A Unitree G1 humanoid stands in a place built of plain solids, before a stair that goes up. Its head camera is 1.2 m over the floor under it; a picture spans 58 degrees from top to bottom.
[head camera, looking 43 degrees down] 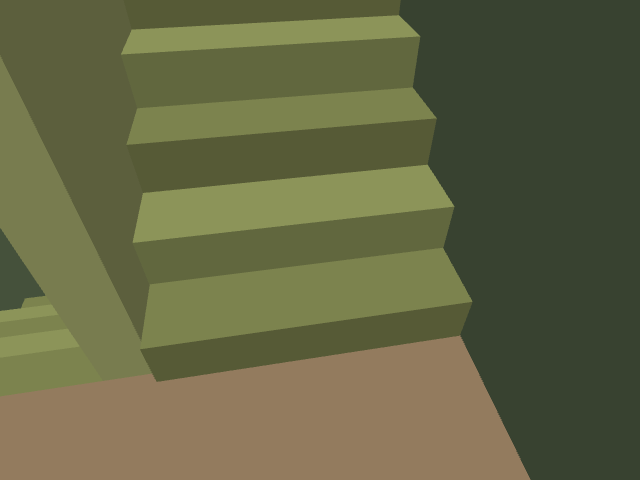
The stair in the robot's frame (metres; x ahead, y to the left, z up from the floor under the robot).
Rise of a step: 0.18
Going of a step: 0.24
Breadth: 0.97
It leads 10 degrees to the left of straight ahead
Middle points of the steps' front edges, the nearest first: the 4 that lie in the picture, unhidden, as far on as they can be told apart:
0.74 0.02 0.18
0.98 0.06 0.35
1.21 0.10 0.53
1.45 0.14 0.71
